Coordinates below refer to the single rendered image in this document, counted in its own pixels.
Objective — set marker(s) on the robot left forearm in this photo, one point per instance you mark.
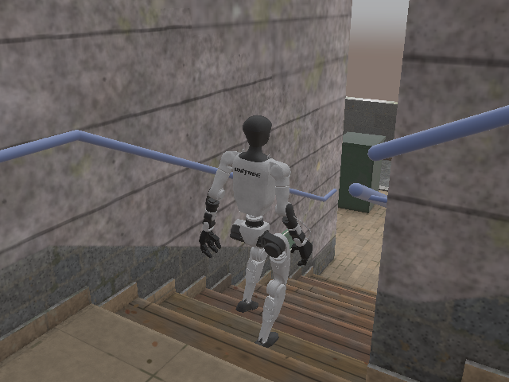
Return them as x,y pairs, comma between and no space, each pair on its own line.
210,214

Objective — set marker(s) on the robot left upper arm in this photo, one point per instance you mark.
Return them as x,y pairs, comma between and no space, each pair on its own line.
222,174

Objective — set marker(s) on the robot torso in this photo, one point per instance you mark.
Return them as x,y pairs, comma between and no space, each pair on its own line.
254,193

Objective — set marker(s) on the robot right upper arm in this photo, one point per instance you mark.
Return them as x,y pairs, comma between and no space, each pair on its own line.
281,173

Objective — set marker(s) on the robot right forearm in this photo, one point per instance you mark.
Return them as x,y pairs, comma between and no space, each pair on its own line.
293,227

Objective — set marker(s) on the left robot thigh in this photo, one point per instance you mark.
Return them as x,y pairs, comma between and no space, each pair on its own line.
258,254

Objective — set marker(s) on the right robot hand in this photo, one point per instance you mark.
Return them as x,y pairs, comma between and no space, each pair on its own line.
305,252

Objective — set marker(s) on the left robot hand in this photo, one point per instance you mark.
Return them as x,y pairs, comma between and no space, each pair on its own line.
209,238

